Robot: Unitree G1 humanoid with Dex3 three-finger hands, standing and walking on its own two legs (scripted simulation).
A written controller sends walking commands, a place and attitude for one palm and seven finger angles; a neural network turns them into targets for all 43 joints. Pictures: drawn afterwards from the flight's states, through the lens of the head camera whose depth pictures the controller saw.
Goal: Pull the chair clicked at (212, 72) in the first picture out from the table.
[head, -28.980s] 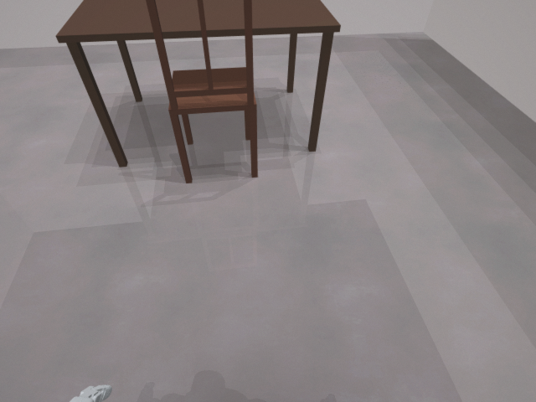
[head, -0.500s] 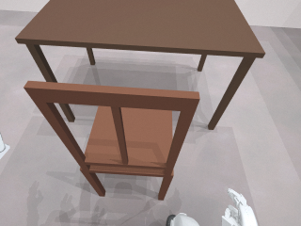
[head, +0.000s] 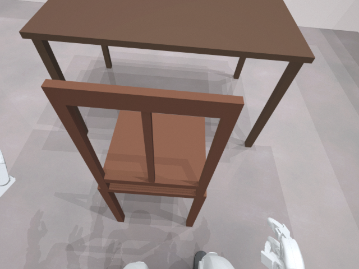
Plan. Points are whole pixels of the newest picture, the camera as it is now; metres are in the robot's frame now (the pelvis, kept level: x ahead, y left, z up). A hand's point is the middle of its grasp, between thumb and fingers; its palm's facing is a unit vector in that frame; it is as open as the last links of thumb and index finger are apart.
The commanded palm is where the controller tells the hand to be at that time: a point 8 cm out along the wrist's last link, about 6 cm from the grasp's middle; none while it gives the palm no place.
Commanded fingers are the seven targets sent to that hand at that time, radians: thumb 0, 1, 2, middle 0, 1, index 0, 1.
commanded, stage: step back with the hand held close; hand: left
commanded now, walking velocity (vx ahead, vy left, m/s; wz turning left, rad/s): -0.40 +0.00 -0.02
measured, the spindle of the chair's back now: (149, 153) +0.40 +0.10 -0.04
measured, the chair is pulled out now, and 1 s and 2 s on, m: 0.35 0.35 0.35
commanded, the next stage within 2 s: stop stepping back and stand still in 0.54 s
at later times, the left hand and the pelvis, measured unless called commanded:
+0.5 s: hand out of the picture +0.15 +0.26 +0.19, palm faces +0.42 -0.77 -0.47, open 7.4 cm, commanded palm +0.09 +0.30 +0.20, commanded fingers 0.00 0.90 0.90 -0.20 -0.30 -0.20 -0.30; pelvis -0.05 +0.00 +0.01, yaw -1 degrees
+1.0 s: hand out of the picture +0.07 +0.23 +0.18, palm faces +0.36 -0.81 -0.46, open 7.4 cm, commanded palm +0.01 +0.27 +0.20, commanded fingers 0.00 0.90 0.90 -0.20 -0.30 -0.20 -0.30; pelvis -0.14 -0.02 +0.02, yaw -3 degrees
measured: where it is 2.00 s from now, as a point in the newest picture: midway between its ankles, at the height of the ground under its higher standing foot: outside the picture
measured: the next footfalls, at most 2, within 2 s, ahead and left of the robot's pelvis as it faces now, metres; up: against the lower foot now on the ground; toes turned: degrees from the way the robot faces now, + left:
right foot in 0.56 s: -0.09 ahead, -0.16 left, +0.00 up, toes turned -4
left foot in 0.78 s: -0.05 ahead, +0.09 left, +0.00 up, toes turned -2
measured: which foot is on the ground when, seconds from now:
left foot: down 0.00-0.64, up 0.66-0.76, down 0.78-1.00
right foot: down 0.00-0.32, up 0.34-0.54, down 0.56-1.00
